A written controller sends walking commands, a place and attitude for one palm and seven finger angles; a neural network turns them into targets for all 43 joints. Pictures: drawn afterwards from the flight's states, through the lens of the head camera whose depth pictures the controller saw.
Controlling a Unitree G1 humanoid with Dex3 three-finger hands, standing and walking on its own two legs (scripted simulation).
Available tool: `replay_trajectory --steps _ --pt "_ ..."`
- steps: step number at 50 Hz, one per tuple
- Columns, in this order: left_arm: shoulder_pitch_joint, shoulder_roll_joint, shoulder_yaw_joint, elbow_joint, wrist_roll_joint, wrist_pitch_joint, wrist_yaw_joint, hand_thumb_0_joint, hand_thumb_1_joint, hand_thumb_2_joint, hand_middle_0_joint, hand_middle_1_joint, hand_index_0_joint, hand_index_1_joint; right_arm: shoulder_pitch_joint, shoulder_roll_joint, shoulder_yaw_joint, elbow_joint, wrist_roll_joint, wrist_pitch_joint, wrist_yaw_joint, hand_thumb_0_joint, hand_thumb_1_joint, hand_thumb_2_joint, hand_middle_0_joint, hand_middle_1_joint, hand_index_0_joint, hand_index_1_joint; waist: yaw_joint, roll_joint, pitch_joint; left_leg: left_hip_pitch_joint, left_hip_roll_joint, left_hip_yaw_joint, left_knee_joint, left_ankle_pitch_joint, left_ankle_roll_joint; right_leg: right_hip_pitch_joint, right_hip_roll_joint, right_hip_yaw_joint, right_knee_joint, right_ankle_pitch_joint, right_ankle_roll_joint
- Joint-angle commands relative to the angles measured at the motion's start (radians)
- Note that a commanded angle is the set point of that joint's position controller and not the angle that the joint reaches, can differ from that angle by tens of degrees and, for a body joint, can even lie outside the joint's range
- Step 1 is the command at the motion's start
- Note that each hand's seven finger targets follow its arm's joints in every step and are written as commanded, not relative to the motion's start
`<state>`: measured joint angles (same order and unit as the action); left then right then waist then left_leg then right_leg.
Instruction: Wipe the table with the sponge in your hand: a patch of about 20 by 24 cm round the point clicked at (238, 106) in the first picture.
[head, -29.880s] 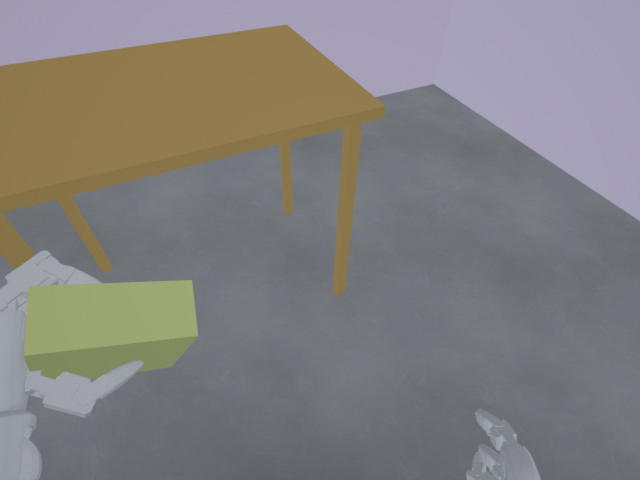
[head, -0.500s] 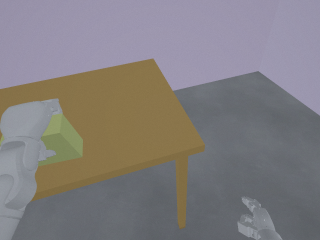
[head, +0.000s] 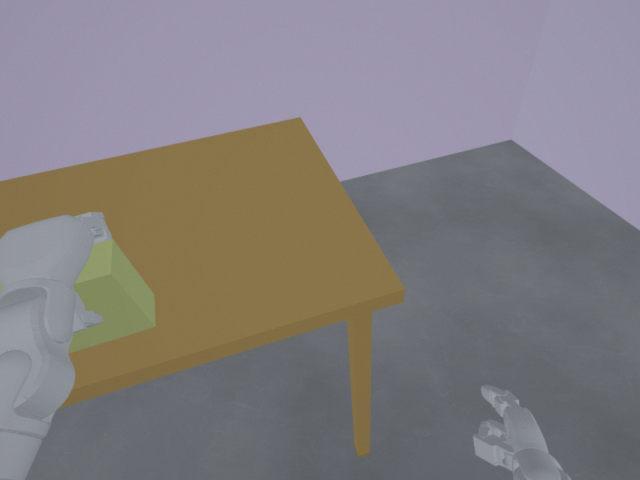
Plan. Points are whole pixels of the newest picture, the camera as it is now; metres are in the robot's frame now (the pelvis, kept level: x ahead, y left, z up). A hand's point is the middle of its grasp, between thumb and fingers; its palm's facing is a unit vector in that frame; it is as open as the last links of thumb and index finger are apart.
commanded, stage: lower the sponge onto the table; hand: left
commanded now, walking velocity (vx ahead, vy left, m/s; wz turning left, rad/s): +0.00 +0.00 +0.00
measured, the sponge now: (92, 308) +0.25 +0.35 +0.10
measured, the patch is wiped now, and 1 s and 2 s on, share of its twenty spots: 0.00 0.10 0.15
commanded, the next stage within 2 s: wipe forward along the first lane in 0.66 s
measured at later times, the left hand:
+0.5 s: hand (82, 297) +0.25 +0.35 +0.13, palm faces +0.02 -0.02 -1.00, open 9.8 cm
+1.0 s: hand (82, 294) +0.26 +0.36 +0.12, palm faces -0.01 -0.01 -1.00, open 9.8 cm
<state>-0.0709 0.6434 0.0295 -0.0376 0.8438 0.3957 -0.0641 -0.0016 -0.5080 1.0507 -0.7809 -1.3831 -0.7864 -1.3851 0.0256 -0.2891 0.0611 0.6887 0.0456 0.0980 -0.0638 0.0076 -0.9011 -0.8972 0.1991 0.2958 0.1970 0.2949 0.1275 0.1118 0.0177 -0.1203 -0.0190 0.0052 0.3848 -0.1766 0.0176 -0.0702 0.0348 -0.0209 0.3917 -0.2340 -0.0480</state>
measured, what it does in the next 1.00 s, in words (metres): stands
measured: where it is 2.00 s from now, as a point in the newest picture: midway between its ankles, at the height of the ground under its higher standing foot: outside the picture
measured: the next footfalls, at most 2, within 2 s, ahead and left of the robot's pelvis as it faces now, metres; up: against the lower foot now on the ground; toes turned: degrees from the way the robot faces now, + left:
none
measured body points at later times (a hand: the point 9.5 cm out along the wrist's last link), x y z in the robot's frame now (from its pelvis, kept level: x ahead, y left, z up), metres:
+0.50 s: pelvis +0.00 +0.00 +0.00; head -0.01 -0.04 +0.45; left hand +0.24 +0.34 +0.18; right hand +0.23 -0.22 -0.10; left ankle +0.03 +0.11 -0.74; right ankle -0.01 -0.09 -0.74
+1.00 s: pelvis +0.00 +0.01 +0.00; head -0.01 -0.04 +0.45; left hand +0.25 +0.35 +0.17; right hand +0.23 -0.21 -0.10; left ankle +0.03 +0.11 -0.74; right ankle -0.01 -0.09 -0.74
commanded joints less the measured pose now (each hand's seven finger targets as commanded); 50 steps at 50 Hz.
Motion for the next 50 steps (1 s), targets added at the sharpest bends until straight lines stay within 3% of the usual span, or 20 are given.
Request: replay_trajectory --steps 1,2,6,7,9,11,14,16,17,21,22,26,28,31,33,36,37,41,42,50 --pt "-0.213 0.257 0.140 -0.129 0.014 0.080 -0.015 0.000 0.100 1.300 -1.200 -1.600 -1.200 -1.600 -0.242 -0.118 -0.039 -0.184 0.003 -0.039 -0.014 0.000 -0.900 -0.900 0.200 0.300 0.200 0.300 -0.006 -0.038 -0.170 0.008 -0.036 -0.022 -0.043 0.163 0.018 0.019 0.006 0.084 -0.062 0.143 -0.014" --pt "-0.216 0.233 0.112 -0.125 0.011 0.079 -0.030 0.000 0.100 1.300 -1.200 -1.600 -1.200 -1.600 -0.226 -0.116 -0.034 -0.183 0.004 -0.042 -0.016 0.000 -0.900 -0.900 0.200 0.300 0.200 0.300 -0.020 -0.072 -0.173 0.001 -0.034 -0.015 -0.043 0.159 0.021 0.027 -0.003 0.061 -0.054 0.144 -0.003" --pt "-0.254 0.329 0.175 -0.183 0.032 0.023 -0.065 0.000 0.100 1.300 -1.200 -1.600 -1.200 -1.600 -0.223 -0.124 -0.036 -0.196 0.000 -0.053 -0.036 0.000 -0.900 -0.900 0.200 0.300 0.200 0.300 -0.026 -0.090 -0.206 0.034 -0.037 -0.022 -0.019 0.141 0.035 0.004 0.004 0.083 -0.063 0.122 0.000" --pt "-0.290 0.283 0.130 -0.182 0.033 -0.007 -0.065 0.000 0.100 1.300 -1.200 -1.600 -1.200 -1.600 -0.209 -0.108 -0.028 -0.193 -0.002 -0.064 -0.041 0.000 -0.900 -0.900 0.200 0.300 0.200 0.300 -0.040 -0.104 -0.208 0.035 -0.041 -0.009 -0.012 0.148 0.039 0.007 -0.005 0.054 -0.057 0.123 0.009" --pt "-0.284 0.318 0.174 -0.160 0.039 -0.071 -0.048 0.000 0.100 1.300 -1.200 -1.600 -1.200 -1.600 -0.170 -0.118 -0.044 -0.171 -0.009 -0.070 -0.053 0.000 -0.900 -0.900 0.200 0.300 0.200 0.300 -0.041 -0.082 -0.185 0.049 -0.041 -0.016 -0.013 0.143 0.039 -0.009 0.000 0.053 -0.072 0.117 0.007" --pt "-0.319 0.390 0.241 -0.203 0.044 -0.120 -0.018 0.000 0.100 1.300 -1.200 -1.600 -1.200 -1.600 -0.181 -0.117 -0.044 -0.177 -0.013 -0.083 -0.054 0.000 -0.900 -0.900 0.200 0.300 0.200 0.300 -0.016 -0.010 -0.215 0.066 -0.046 -0.026 -0.001 0.160 0.034 -0.009 0.008 0.080 -0.067 0.127 -0.012" --pt "-0.266 0.328 0.231 -0.122 0.039 -0.159 0.029 0.000 0.100 1.300 -1.200 -1.600 -1.200 -1.600 -0.136 -0.109 -0.057 -0.147 -0.016 -0.084 -0.055 0.000 -0.900 -0.900 0.200 0.300 0.200 0.300 -0.025 0.001 -0.176 0.049 -0.047 -0.020 -0.006 0.163 0.027 -0.007 0.006 0.058 -0.071 0.130 -0.010" --pt "-0.263 0.331 0.238 -0.117 0.035 -0.142 0.042 0.000 0.100 1.300 -1.200 -1.600 -1.200 -1.600 -0.162 -0.106 -0.052 -0.158 -0.011 -0.079 -0.048 0.000 -0.900 -0.900 0.200 0.300 0.200 0.300 -0.011 0.044 -0.168 0.040 -0.048 -0.026 -0.008 0.165 0.021 -0.009 0.013 0.083 -0.072 0.125 -0.024" --pt "-0.270 0.279 0.196 -0.097 0.028 -0.134 0.048 0.000 0.100 1.300 -1.200 -1.600 -1.200 -1.600 -0.153 -0.103 -0.051 -0.149 -0.011 -0.080 -0.044 0.000 -0.900 -0.900 0.200 0.300 0.200 0.300 -0.023 0.019 -0.169 0.032 -0.042 -0.014 -0.010 0.171 0.021 -0.003 0.000 0.056 -0.063 0.137 -0.014" --pt "-0.214 0.335 0.247 -0.110 0.025 -0.089 0.052 0.000 0.100 1.300 -1.200 -1.600 -1.200 -1.600 -0.180 -0.121 -0.058 -0.162 -0.010 -0.066 -0.036 0.000 -0.900 -0.900 0.200 0.300 0.200 0.300 0.001 0.011 -0.206 0.021 -0.044 -0.024 -0.013 0.199 0.018 0.036 0.007 0.080 -0.051 0.178 -0.021" --pt "-0.203 0.276 0.197 -0.118 0.021 -0.082 0.049 0.000 0.100 1.300 -1.200 -1.600 -1.200 -1.600 -0.181 -0.109 -0.054 -0.164 -0.010 -0.068 -0.033 0.000 -0.900 -0.900 0.200 0.300 0.200 0.300 -0.010 -0.006 -0.204 0.018 -0.042 -0.014 -0.014 0.203 0.020 0.042 -0.003 0.055 -0.042 0.186 -0.011" --pt "-0.124 0.318 0.247 -0.145 0.013 -0.071 0.033 0.000 0.100 1.300 -1.200 -1.600 -1.200 -1.600 -0.192 -0.122 -0.059 -0.173 -0.011 -0.060 -0.033 0.000 -0.900 -0.900 0.200 0.300 0.200 0.300 0.001 -0.039 -0.211 0.020 -0.041 -0.024 -0.008 0.213 0.025 0.049 0.006 0.076 -0.040 0.214 -0.013" --pt "-0.122 0.266 0.201 -0.160 0.009 -0.080 0.034 0.000 0.100 1.300 -1.200 -1.600 -1.200 -1.600 -0.178 -0.112 -0.060 -0.165 -0.011 -0.063 -0.036 0.000 -0.900 -0.900 0.200 0.300 0.200 0.300 -0.016 -0.050 -0.195 0.024 -0.039 -0.014 -0.011 0.207 0.028 0.034 0.002 0.049 -0.040 0.204 -0.001" --pt "-0.138 0.312 0.240 -0.142 0.017 -0.085 0.038 0.000 0.100 1.300 -1.200 -1.600 -1.200 -1.600 -0.181 -0.123 -0.058 -0.163 -0.010 -0.063 -0.042 0.000 -0.900 -0.900 0.200 0.300 0.200 0.300 -0.012 -0.044 -0.167 0.023 -0.037 -0.023 -0.011 0.186 0.026 0.005 0.010 0.068 -0.054 0.170 -0.010" --pt "-0.149 0.258 0.190 -0.081 0.022 -0.086 0.045 0.000 0.100 1.300 -1.200 -1.600 -1.200 -1.600 -0.161 -0.116 -0.060 -0.144 -0.009 -0.064 -0.047 0.000 -0.900 -0.900 0.200 0.300 0.200 0.300 -0.030 -0.065 -0.132 0.013 -0.036 -0.013 -0.017 0.166 0.027 -0.014 0.005 0.043 -0.058 0.148 -0.001" --pt "-0.180 0.286 0.200 -0.058 0.031 -0.077 0.040 0.000 0.100 1.300 -1.200 -1.600 -1.200 -1.600 -0.178 -0.126 -0.057 -0.147 -0.005 -0.060 -0.048 0.000 -0.900 -0.900 0.200 0.300 0.200 0.300 -0.021 -0.048 -0.127 0.007 -0.037 -0.020 -0.020 0.134 0.021 -0.030 0.009 0.062 -0.070 0.106 -0.010" --pt "-0.190 0.231 0.150 -0.048 0.033 -0.076 0.039 0.000 0.100 1.300 -1.200 -1.600 -1.200 -1.600 -0.167 -0.116 -0.051 -0.143 -0.004 -0.063 -0.048 0.000 -0.900 -0.900 0.200 0.300 0.200 0.300 -0.034 -0.050 -0.135 0.005 -0.036 -0.011 -0.022 0.139 0.023 -0.022 0.002 0.040 -0.062 0.108 -0.003" --pt "-0.229 0.270 0.168 -0.032 0.052 -0.072 0.029 0.000 0.100 1.300 -1.200 -1.600 -1.200 -1.600 -0.177 -0.125 -0.053 -0.147 -0.003 -0.058 -0.049 0.000 -0.900 -0.900 0.200 0.300 0.200 0.300 -0.028 -0.033 -0.158 0.012 -0.036 -0.022 -0.024 0.142 0.021 -0.027 0.012 0.052 -0.066 0.108 -0.013" --pt "-0.266 0.212 0.110 -0.016 0.054 -0.076 0.028 0.000 0.100 1.300 -1.200 -1.600 -1.200 -1.600 -0.163 -0.118 -0.049 -0.140 -0.002 -0.063 -0.049 0.000 -0.900 -0.900 0.200 0.300 0.200 0.300 -0.046 -0.056 -0.163 0.005 -0.036 -0.014 -0.023 0.142 0.022 -0.028 0.004 0.029 -0.056 0.108 -0.004" --pt "-0.334 0.223 0.098 0.145 0.079 -0.103 0.015 0.000 0.100 1.300 -1.200 -1.600 -1.200 -1.600 -0.122 -0.131 -0.060 -0.115 -0.005 -0.061 -0.056 0.000 -0.900 -0.900 0.200 0.300 0.200 0.300 -0.051 -0.104 -0.135 -0.018 -0.036 -0.012 -0.029 0.085 0.024 -0.057 0.004 0.022 -0.072 0.066 0.002"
